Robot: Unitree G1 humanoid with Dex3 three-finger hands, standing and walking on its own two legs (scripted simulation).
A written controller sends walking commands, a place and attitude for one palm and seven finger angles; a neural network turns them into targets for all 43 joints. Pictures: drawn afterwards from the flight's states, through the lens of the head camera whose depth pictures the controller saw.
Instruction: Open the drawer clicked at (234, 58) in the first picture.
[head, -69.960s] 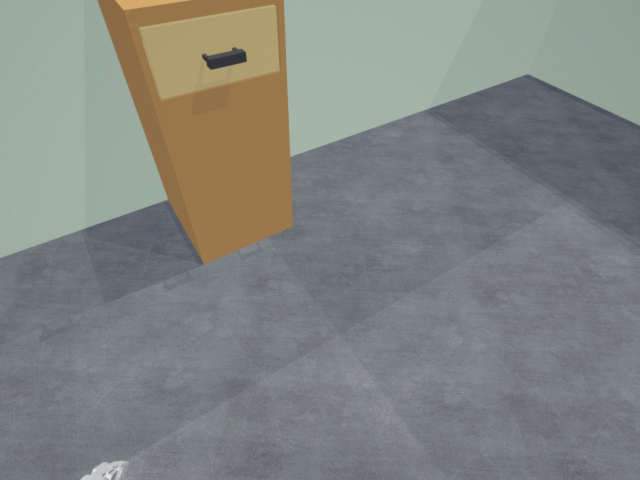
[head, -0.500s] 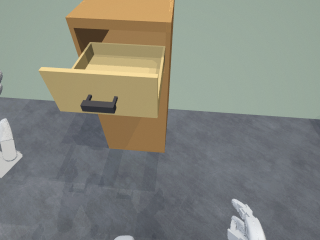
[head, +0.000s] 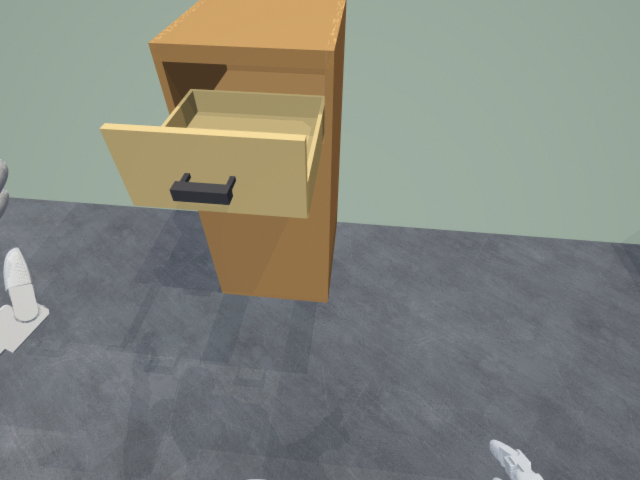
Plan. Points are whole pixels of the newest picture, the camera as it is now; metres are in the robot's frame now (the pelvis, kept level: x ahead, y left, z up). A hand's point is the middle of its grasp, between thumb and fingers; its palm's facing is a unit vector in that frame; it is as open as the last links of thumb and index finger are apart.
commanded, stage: stop stepping back and stand still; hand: left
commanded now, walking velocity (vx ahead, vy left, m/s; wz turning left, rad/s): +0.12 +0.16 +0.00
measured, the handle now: (205, 185) +0.60 +0.25 +0.04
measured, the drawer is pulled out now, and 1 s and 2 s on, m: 0.30 0.30 0.30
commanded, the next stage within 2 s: let the arm hang, fingers relaxed in 0.22 s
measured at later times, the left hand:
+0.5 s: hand (133, 427) +0.20 +0.26 -0.05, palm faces +0.11 -0.91 -0.40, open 7.4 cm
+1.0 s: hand out of the picture -0.04 +0.24 -0.15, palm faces +0.01 -0.96 -0.26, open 7.3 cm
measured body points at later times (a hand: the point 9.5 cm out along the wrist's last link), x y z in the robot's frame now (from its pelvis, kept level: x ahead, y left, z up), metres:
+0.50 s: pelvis +0.01 +0.02 -0.01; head -0.01 +0.00 +0.44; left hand +0.19 +0.30 -0.02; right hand +0.15 -0.22 -0.13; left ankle +0.02 +0.13 -0.73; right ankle +0.04 -0.07 -0.73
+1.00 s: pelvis +0.00 +0.04 +0.01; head +0.02 +0.03 +0.46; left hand -0.04 +0.29 -0.13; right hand -0.01 -0.18 -0.15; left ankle +0.02 +0.13 -0.73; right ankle +0.04 -0.07 -0.73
